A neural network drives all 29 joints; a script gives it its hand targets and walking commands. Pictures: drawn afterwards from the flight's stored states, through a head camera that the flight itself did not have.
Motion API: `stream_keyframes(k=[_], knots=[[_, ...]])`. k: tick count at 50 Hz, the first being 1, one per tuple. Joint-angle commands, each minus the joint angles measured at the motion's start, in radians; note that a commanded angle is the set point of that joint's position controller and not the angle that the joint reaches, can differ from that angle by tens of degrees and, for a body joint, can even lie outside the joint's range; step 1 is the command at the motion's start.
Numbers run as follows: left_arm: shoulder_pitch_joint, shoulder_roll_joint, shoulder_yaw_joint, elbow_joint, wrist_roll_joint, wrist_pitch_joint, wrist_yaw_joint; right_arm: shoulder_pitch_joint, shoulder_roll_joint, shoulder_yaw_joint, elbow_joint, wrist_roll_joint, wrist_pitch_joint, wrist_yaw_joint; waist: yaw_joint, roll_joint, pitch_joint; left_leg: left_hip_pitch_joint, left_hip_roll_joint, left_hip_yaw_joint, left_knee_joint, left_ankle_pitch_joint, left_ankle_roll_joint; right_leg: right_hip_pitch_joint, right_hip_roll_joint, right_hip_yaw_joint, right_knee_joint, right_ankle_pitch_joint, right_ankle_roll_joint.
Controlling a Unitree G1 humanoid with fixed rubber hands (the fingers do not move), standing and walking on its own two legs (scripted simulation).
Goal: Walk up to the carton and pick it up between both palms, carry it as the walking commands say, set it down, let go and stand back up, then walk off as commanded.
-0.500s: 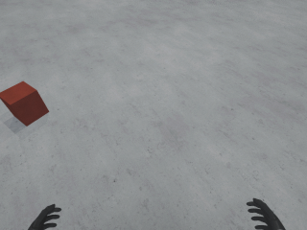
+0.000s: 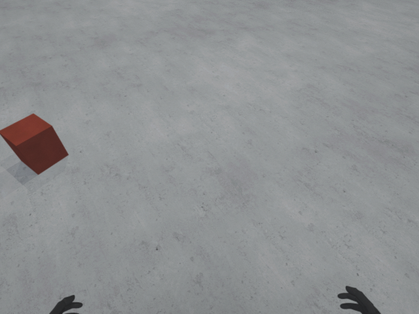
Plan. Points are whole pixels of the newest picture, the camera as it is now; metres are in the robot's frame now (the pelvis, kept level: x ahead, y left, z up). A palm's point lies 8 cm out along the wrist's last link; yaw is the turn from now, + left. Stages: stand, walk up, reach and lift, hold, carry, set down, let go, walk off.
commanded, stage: stand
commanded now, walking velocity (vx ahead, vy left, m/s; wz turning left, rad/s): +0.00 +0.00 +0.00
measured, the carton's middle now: (35, 144) +1.21 +1.05 -0.64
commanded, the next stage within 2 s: walk up in 1.20 s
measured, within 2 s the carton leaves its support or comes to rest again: neither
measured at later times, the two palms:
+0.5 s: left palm out of the picture +0.11 +0.31 -0.09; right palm out of the picture +0.11 -0.31 -0.09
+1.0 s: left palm out of the picture +0.10 +0.31 -0.09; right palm out of the picture +0.10 -0.31 -0.09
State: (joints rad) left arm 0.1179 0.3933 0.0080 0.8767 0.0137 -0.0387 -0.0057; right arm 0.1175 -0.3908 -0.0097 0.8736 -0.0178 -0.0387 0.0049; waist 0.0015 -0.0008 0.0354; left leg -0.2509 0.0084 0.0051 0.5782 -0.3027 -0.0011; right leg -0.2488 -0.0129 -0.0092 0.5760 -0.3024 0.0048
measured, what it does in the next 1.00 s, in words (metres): stands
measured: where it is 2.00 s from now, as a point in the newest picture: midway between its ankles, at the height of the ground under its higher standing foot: outside the picture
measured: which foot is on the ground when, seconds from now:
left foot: down 0.00-1.00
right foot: down 0.00-1.00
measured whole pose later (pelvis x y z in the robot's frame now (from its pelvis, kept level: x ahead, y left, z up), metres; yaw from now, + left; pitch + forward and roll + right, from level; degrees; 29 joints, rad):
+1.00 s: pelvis +0.00 +0.00 +0.02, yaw +0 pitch -2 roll +0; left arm 0.08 0.40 0.00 1.06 0.01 -0.02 0.00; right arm 0.08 -0.40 0.00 1.06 -0.01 -0.02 0.00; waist 0.00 0.00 0.04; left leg -0.13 0.01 0.01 0.36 -0.19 0.00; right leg -0.13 -0.02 -0.01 0.35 -0.19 0.01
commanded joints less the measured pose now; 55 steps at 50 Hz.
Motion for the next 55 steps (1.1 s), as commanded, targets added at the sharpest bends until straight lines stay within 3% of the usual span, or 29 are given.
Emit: stream_keyframes(k=[1, 23, 55], knots=[[-0.049, 0.166, 0.034, -0.032, -0.002, -0.011, 0.003, -0.050, -0.166, -0.035, -0.032, 0.002, -0.011, -0.003, 0.000, 0.002, -0.069, 0.029, 0.090, -0.096, -0.131, 0.167, 0.054, 0.032, -0.089, 0.094, -0.128, 0.163, -0.055], [-0.078, 0.172, 0.021, 0.109, -0.003, 0.000, 0.006, -0.077, -0.172, -0.024, 0.109, 0.005, 0.000, -0.005, 0.001, 0.002, -0.051, 0.103, 0.109, -0.095, -0.261, 0.184, 0.033, 0.103, -0.108, 0.094, -0.258, 0.181, -0.036], [-0.071, 0.178, 0.022, 0.145, -0.004, 0.009, 0.009, -0.072, -0.181, -0.023, 0.143, 0.006, 0.009, -0.009, 0.000, 0.001, -0.054, 0.127, 0.117, -0.093, -0.282, 0.225, 0.028, 0.125, -0.117, 0.091, -0.280, 0.218, -0.030]])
